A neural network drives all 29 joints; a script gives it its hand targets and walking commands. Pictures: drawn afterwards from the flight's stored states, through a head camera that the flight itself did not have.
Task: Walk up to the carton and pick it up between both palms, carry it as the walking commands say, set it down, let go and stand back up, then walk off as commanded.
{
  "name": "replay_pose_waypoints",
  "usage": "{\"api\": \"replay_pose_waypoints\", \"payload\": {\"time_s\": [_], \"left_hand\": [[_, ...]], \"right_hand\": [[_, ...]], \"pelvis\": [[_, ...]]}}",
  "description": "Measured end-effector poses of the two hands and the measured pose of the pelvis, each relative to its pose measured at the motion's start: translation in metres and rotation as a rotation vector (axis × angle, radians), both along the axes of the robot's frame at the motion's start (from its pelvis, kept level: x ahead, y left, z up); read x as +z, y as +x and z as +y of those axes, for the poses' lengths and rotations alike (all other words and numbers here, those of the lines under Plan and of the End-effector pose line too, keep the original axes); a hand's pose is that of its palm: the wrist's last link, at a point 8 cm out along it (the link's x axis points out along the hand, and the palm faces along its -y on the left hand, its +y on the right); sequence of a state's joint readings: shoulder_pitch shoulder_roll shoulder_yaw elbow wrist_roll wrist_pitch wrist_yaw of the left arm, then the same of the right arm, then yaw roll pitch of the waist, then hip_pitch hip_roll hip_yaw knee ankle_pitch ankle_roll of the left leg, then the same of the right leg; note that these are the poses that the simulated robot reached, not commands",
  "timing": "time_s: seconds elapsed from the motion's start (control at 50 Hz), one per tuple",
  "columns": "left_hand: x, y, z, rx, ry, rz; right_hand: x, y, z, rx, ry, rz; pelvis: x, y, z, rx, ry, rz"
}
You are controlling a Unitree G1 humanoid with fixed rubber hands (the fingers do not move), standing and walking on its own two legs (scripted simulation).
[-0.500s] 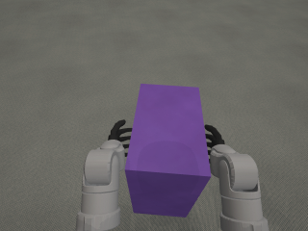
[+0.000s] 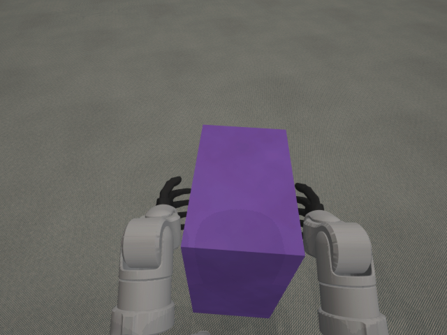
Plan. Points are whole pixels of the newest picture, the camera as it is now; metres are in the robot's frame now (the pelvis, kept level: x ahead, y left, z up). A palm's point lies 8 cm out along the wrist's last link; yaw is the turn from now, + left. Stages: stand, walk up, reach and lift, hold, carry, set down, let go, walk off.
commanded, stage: carry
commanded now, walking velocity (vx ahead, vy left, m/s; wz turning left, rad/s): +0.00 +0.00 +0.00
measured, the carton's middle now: (237, 225) +0.32 +0.00 +0.02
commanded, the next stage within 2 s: none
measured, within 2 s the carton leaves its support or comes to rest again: neither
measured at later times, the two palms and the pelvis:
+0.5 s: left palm (104, 261) +0.21 +0.20 +0.09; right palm (274, 265) +0.21 -0.04 +0.10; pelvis -0.09 +0.07 +0.01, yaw +1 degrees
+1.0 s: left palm (28, 303) +0.15 +0.28 +0.10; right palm (220, 316) +0.14 +0.03 +0.10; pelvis -0.15 +0.15 +0.00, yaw -1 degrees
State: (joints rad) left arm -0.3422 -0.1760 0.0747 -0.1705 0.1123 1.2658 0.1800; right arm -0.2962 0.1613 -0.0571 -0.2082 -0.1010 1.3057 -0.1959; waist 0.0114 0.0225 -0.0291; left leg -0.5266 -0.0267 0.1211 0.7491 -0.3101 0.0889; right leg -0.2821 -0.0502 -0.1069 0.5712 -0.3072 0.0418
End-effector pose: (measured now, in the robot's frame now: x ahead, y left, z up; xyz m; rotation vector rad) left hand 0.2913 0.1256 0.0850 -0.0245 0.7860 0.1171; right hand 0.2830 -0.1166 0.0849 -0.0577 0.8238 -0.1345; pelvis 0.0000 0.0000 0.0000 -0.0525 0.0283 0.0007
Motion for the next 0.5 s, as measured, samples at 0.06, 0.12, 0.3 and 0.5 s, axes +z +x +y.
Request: {"api": "replay_pose_waypoints", "payload": {"time_s": [0.06,0.12,0.3,0.5], "left_hand": [[-0.001,-0.002,0.013,-0.004,-0.019,-0.018],[-0.006,-0.008,0.029,0.008,-0.032,-0.010],[-0.001,-0.032,0.057,0.017,-0.053,0.019],[0.009,-0.080,0.075,0.041,-0.018,-0.023]], "right_hand": [[0.003,-0.003,0.013,-0.004,-0.018,-0.019],[0.001,-0.007,0.030,0.006,-0.030,-0.009],[0.009,-0.031,0.057,0.010,-0.044,0.021],[0.010,-0.074,0.074,0.022,0.001,-0.020]], "pelvis": [[-0.004,-0.003,0.013,0.004,-0.020,-0.004],[-0.003,-0.009,0.026,0.011,-0.020,-0.005],[0.013,-0.038,0.051,0.000,-0.052,0.037],[0.012,-0.087,0.065,0.023,-0.023,0.038]]}}
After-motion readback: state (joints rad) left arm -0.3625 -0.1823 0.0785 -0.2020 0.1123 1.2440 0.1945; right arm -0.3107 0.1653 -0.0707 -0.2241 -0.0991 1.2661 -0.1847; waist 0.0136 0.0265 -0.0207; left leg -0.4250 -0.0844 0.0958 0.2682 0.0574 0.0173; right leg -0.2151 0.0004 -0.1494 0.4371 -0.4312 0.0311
